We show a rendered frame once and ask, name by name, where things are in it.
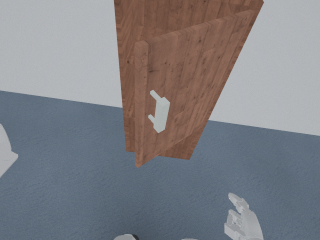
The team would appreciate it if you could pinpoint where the robot left hand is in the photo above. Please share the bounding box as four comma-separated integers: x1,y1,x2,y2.
0,123,18,177

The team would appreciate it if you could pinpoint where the robot right hand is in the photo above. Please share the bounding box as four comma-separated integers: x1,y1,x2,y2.
224,192,264,240

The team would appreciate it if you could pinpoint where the handle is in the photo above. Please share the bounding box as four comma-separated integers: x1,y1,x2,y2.
148,90,170,133

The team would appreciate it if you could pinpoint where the cupboard door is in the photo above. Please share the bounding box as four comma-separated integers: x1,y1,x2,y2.
134,9,255,168

